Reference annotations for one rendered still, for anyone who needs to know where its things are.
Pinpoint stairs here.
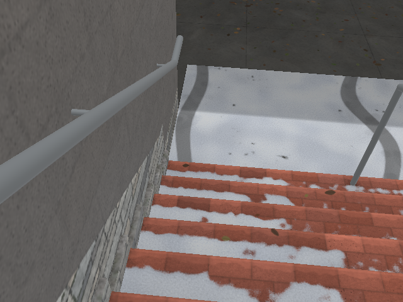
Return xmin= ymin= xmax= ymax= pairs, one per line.
xmin=109 ymin=160 xmax=403 ymax=302

